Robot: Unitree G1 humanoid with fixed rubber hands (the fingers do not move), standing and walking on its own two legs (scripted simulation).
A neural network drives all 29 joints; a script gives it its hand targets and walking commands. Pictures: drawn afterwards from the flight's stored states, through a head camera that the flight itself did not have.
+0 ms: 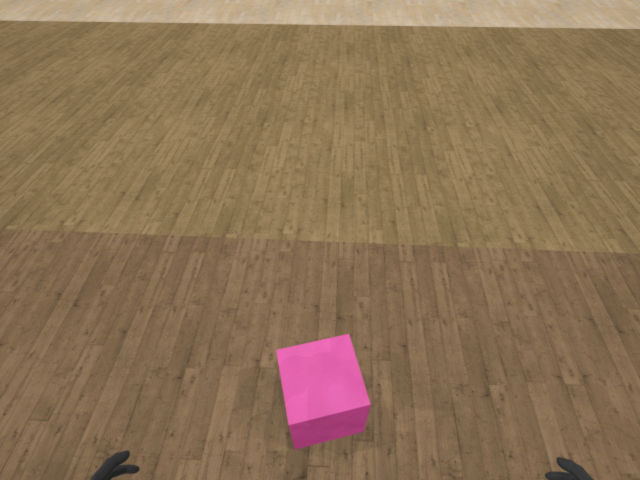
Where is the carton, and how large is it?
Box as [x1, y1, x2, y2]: [276, 334, 370, 448]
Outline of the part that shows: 348,334 276,350 288,424 295,448 363,431 370,404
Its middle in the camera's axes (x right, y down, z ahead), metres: +0.00 +0.45 +1.11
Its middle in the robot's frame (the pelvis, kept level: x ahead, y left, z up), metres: +0.44 +0.04 -0.66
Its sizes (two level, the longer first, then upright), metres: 0.210 0.200 0.250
